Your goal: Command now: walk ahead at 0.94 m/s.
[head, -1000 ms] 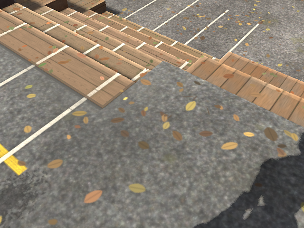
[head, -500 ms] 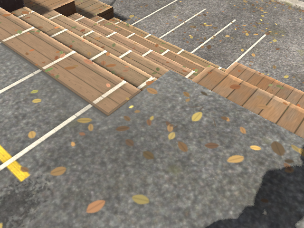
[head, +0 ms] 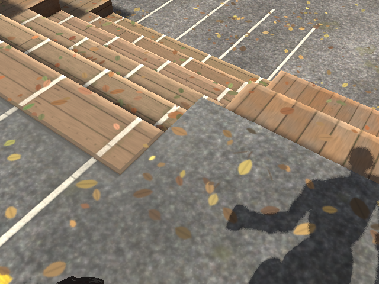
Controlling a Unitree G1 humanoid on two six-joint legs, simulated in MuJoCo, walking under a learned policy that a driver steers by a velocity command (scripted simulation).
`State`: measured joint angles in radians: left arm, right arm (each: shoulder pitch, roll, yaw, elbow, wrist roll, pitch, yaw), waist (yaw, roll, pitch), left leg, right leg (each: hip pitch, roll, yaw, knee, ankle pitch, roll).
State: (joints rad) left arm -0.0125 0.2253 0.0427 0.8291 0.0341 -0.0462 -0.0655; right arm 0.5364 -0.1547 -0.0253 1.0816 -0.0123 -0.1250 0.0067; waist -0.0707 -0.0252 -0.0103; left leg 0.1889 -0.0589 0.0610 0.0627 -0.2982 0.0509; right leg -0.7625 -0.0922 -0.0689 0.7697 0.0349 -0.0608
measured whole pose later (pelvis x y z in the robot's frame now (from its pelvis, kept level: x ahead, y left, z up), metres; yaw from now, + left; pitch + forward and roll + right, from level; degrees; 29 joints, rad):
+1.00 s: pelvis +0.92 +0.12 -0.02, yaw +42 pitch +2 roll +1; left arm -0.03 0.25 -0.03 0.59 0.03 -0.08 0.00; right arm 0.46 -0.32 -0.10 0.85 0.00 -0.08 0.02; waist -0.12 -0.03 0.03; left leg 0.03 -0.18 -0.25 0.61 -0.46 0.15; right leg -0.52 -0.05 0.05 0.55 -0.10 0.03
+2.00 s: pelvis +1.33 +0.54 -0.02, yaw +39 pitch +0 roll +0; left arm 0.22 0.26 0.06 0.66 0.01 0.04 -0.01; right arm 0.17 -0.25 -0.02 0.69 -0.02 0.03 -0.04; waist 0.03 0.02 0.07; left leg -0.45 0.00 0.05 1.26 -0.55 -0.02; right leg -0.44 0.10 -0.05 0.65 -0.21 -0.12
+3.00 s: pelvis +1.26 +0.60 +0.00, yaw -18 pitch +1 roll +1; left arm 0.20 0.32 0.06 0.59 0.00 0.08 -0.01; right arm 0.21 -0.33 -0.06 0.64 -0.02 0.06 -0.02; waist -0.01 0.06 0.07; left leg -0.55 0.08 0.03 1.09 -0.41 -0.09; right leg -0.27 0.07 0.07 0.55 -0.29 -0.06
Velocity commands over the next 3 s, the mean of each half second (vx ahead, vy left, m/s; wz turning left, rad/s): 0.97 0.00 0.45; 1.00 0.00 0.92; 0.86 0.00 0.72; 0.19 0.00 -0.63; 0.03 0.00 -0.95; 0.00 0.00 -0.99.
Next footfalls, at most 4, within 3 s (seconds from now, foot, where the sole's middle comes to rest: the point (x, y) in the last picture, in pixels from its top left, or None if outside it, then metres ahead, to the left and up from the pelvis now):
0.12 right None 0.32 -0.10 -0.77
0.60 left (159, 224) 0.72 0.08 -0.77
1.00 right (147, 139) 1.16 0.13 -0.77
1.44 left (54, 127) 1.25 0.56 -0.77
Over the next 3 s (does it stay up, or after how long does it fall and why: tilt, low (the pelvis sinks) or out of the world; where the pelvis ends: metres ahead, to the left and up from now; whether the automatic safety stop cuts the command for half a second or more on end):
stays up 1.26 0.60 0.00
